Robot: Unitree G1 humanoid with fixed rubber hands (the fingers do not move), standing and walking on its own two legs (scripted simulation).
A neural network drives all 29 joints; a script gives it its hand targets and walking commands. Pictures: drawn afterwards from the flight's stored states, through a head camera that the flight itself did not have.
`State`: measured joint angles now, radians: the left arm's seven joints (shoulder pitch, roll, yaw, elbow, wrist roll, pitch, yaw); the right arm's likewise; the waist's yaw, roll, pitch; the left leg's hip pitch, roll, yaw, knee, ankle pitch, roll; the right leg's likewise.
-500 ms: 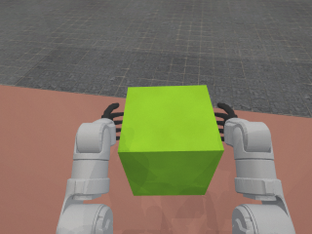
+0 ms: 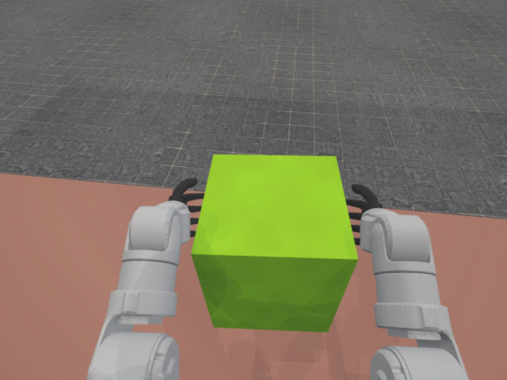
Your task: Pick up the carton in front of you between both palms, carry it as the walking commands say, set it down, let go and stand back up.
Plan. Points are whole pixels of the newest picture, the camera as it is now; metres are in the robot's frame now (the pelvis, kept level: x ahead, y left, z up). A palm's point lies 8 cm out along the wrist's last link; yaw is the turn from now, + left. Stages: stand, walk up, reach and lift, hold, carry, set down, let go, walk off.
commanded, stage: carry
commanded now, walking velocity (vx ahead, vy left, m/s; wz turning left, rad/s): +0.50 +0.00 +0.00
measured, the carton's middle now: (272, 245) +0.36 +0.00 +0.01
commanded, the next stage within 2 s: none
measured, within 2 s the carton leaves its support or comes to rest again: neither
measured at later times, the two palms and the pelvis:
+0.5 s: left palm (224, 122) +0.65 +0.10 +0.07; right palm (355, 122) +0.65 -0.20 +0.07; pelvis +0.29 -0.05 -0.06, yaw +1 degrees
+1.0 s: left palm (226, 83) +0.95 +0.13 +0.01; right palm (323, 82) +0.95 -0.17 +0.02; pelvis +0.59 -0.04 -0.11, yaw -1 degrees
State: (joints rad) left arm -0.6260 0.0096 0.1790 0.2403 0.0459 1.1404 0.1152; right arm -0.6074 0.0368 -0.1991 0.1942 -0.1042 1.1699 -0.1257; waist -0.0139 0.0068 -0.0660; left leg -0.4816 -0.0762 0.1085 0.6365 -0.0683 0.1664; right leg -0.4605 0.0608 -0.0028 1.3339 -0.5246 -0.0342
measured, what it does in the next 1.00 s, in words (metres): goes down: right foot 0.05 m lower, then left foot 0.05 m lower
